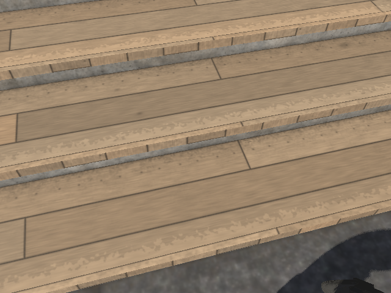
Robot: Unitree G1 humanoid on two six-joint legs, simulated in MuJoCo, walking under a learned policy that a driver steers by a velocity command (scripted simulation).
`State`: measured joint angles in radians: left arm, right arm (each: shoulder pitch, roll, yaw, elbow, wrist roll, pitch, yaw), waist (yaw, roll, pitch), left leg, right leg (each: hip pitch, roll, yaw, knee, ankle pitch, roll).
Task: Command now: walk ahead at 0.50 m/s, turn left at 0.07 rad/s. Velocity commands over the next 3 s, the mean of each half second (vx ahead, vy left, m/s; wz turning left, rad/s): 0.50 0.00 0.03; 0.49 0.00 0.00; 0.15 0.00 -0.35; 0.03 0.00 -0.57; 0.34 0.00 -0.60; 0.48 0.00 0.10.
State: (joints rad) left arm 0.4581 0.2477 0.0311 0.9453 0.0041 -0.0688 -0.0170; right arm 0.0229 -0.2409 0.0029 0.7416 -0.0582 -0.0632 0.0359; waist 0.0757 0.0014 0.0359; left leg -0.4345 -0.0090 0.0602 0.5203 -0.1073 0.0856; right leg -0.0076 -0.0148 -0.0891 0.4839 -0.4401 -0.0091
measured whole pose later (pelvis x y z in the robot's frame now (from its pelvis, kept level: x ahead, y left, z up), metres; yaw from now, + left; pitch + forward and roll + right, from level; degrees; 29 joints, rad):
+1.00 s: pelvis +0.52 +0.00 +0.02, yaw -1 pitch +4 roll +1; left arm 0.53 0.14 -0.02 1.12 0.00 -0.08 0.03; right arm -0.04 -0.09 0.07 0.69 -0.01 -0.02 0.00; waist 0.05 0.00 0.01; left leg -0.97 0.05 0.16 1.22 -0.35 0.11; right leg 0.10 0.01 -0.06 0.12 -0.26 -0.05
